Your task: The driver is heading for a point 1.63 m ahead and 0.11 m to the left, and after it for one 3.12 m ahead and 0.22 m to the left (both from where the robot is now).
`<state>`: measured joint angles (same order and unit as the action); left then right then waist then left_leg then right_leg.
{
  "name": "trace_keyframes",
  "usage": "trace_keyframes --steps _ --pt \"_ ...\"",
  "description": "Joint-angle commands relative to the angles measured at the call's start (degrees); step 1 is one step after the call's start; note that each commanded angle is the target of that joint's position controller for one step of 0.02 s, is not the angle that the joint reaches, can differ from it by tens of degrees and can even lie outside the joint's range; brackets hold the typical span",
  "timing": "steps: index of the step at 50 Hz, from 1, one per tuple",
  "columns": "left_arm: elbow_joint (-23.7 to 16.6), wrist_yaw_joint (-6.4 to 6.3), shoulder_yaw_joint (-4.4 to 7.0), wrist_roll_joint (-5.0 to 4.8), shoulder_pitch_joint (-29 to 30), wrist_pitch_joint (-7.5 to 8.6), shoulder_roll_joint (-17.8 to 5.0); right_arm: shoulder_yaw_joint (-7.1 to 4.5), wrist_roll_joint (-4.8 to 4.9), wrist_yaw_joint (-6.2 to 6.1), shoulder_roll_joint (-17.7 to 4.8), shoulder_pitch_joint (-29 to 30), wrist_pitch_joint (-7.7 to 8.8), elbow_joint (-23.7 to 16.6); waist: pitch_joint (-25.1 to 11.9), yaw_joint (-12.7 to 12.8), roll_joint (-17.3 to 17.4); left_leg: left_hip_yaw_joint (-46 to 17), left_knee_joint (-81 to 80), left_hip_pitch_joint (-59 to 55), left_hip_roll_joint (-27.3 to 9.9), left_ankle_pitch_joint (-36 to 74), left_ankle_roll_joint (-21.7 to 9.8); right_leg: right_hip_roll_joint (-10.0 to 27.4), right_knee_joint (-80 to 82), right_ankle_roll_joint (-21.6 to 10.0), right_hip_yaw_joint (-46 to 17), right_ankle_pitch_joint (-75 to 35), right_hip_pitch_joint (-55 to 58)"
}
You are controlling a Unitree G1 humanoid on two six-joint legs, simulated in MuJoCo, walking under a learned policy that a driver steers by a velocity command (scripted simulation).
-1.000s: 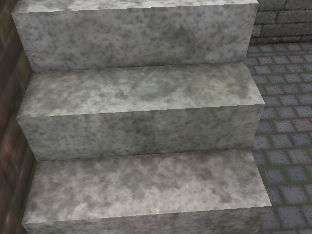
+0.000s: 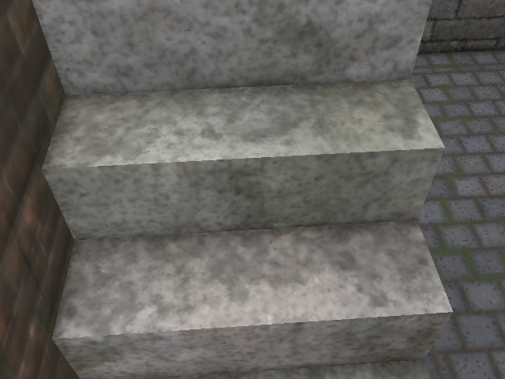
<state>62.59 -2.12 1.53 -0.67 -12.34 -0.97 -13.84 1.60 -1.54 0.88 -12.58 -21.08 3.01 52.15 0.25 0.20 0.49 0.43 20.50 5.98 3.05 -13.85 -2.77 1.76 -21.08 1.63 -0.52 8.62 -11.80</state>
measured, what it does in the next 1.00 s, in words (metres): stands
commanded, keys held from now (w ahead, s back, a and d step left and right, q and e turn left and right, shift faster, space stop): no key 0.28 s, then w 0.72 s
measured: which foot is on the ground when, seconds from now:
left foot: down 0.00-1.00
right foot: down 0.00-1.00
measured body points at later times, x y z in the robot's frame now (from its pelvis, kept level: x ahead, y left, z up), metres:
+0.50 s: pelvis +0.01 +0.01 +0.00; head +0.01 +0.00 +0.45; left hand +0.03 +0.27 -0.15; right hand +0.04 -0.22 -0.14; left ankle -0.03 +0.09 -0.75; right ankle +0.03 -0.14 -0.75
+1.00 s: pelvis +0.05 +0.00 +0.00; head +0.04 +0.00 +0.45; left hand +0.13 +0.26 -0.14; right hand +0.14 -0.22 -0.13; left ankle -0.03 +0.09 -0.75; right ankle +0.03 -0.14 -0.75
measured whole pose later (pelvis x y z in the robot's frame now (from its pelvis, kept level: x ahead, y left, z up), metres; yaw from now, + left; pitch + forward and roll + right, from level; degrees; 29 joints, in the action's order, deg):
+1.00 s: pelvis +0.05 +0.00 +0.00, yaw +0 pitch +0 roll +0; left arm 58.3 -1.6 1.0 -0.7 -9.1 0.6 -12.0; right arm 1.2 -1.5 0.3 -11.4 -15.8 4.9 48.2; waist -1.7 0.6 0.5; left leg -0.7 15.9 1.1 3.7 -15.2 -3.2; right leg 2.3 -21.4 2.1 -0.8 12.8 -9.0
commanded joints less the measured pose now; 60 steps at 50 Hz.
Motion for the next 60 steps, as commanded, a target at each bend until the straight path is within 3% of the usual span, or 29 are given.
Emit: trace_keyframes --steps 1,14,16,18,20,25,27,29,33,36,39,46,48,50,51,60 --pt "-1.29 -0.26 1.25 -0.03 -1.44 0.40 -6.56 -1.44 0.05 -0.21 -5.38 -3.59 0.45 -2.22 2.36 0.17 -0.04 -5.90 -4.93 4.81 -5.85 6.26 2.21 3.81 2.94 -3.12 -4.15 -2.41 1.48" --pt "-0.77 -0.32 1.91 -0.07 -2.82 -0.16 -6.22 -2.07 0.11 -1.13 -4.34 -5.42 0.13 -3.29 2.60 0.39 -0.10 -6.26 -5.96 4.92 -5.66 8.15 1.81 4.21 2.27 -2.18 -4.34 -1.71 0.98" --pt "-0.48 -0.40 1.52 0.02 -2.97 -0.26 -4.94 -1.60 -0.20 -1.37 -2.81 -5.28 0.03 -3.19 2.42 0.54 -0.04 -6.48 -8.19 5.43 -5.20 0.27 1.57 3.87 3.50 -2.03 -3.94 1.28 1.41" --pt "-0.91 -0.66 1.29 -0.04 -2.03 -0.18 -4.54 -1.41 -0.44 -1.74 -2.69 -3.94 0.09 -3.72 4.13 0.62 0.41 -7.34 -10.67 7.43 -4.98 -8.68 1.12 3.40 3.88 -2.11 -3.49 2.79 1.07" --pt "-1.30 -0.90 1.28 -0.37 -1.67 0.27 -4.90 -1.50 -0.70 -2.10 -3.13 -2.49 0.27 -4.31 5.20 0.63 1.26 -8.28 -12.09 8.00 -5.18 -9.94 1.20 3.21 3.87 -2.46 -3.39 2.31 0.54" --pt "-2.02 -0.77 1.19 -0.69 -2.07 1.85 -4.81 -1.73 -0.06 -2.04 -3.35 -2.48 1.09 -4.81 2.03 0.17 0.85 -7.85 -9.91 2.28 -5.29 3.31 0.48 3.18 2.18 -2.74 -3.00 -1.15 -0.51" --pt "-2.36 -0.89 0.90 -0.46 -2.17 2.32 -3.88 -2.11 -0.03 -1.44 -3.59 -1.78 1.57 -5.25 0.63 0.77 0.23 -7.77 -8.67 1.63 -5.33 6.30 -0.40 2.49 0.64 -3.03 -2.69 -0.11 0.16" --pt "-2.42 -0.76 0.44 -0.47 -3.28 2.28 -3.17 -1.67 0.12 -1.23 -2.31 -0.56 1.89 -5.68 1.26 1.00 -0.83 -7.73 -7.76 1.78 -5.45 9.74 -0.56 2.84 0.92 -2.95 -3.61 -1.95 0.07" --pt "-3.19 -0.59 0.63 -0.68 -2.92 2.29 -4.29 -1.92 0.32 -1.13 -3.03 -0.97 2.19 -5.57 -0.95 0.40 -0.39 -6.45 -4.58 -1.68 -5.07 23.00 0.22 3.04 -0.66 -3.04 -3.75 -7.89 0.76" --pt "-4.17 -0.11 0.42 -0.44 -1.41 2.54 -3.97 -1.73 0.15 -0.79 -2.77 -0.21 2.36 -6.04 -2.08 0.06 -1.36 -6.49 -3.95 -3.22 -5.57 28.23 0.66 3.46 -0.95 -2.91 -3.99 -12.43 1.66" --pt "-4.93 0.08 0.53 -0.35 0.05 2.39 -4.43 -1.80 0.14 -0.77 -3.51 0.69 2.38 -6.21 -2.24 -0.06 -0.17 -5.73 -3.50 -3.81 -5.64 31.55 1.34 3.76 -1.08 -2.94 -4.31 -15.12 2.67" --pt "-6.06 0.29 0.48 -0.22 1.84 2.00 -4.30 -1.41 0.10 -0.76 -3.42 2.59 2.40 -6.43 -2.48 0.31 -0.16 -6.05 -4.45 -3.46 -5.92 29.10 1.90 4.01 0.00 -2.77 -4.58 -15.33 5.07" --pt "-6.49 0.40 0.58 0.29 3.29 2.05 -4.42 -1.37 0.01 -0.66 -3.39 3.81 2.50 -6.68 -1.98 0.31 0.12 -6.12 -4.10 -3.10 -6.22 28.79 1.62 4.21 -0.02 -2.90 -4.64 -15.79 5.20" --pt "-6.49 0.52 0.46 -0.24 2.78 2.10 -4.32 -1.26 0.10 -0.59 -3.61 3.02 2.55 -6.34 -3.63 0.29 -0.36 -6.28 -4.86 -3.76 -6.21 27.53 2.04 4.17 0.66 -2.64 -4.63 -15.27 6.50" --pt "-6.68 0.59 0.41 -0.28 3.63 2.10 -4.34 -1.21 0.11 -0.56 -3.74 3.79 2.50 -6.46 -2.76 0.30 -0.53 -6.36 -5.14 -3.47 -6.24 26.76 2.14 4.18 1.02 -2.54 -4.70 -15.12 6.37" --pt "-7.51 0.91 0.08 0.14 6.32 2.33 -4.91 -0.66 -0.13 -0.31 -4.11 5.49 2.55 -6.50 -1.89 0.11 -0.17 -6.92 -6.85 -2.99 -6.60 22.10 2.55 4.45 3.28 -1.99 -5.01 -13.12 6.85"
